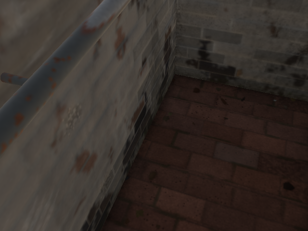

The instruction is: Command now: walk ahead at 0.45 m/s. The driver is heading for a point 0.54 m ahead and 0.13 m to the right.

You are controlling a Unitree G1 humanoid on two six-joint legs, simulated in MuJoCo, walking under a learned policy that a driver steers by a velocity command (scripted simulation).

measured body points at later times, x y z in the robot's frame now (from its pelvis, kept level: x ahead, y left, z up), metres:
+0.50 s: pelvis +0.24 -0.02 +0.01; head +0.28 +0.02 +0.45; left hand +0.37 +0.22 -0.14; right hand +0.15 -0.31 -0.09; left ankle +0.18 +0.11 -0.74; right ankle +0.41 -0.24 -0.67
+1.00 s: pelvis +0.45 -0.15 -0.01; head +0.48 -0.16 +0.44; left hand +0.48 +0.11 -0.14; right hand +0.57 -0.40 -0.14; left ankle +0.49 -0.02 -0.71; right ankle +0.48 -0.24 -0.74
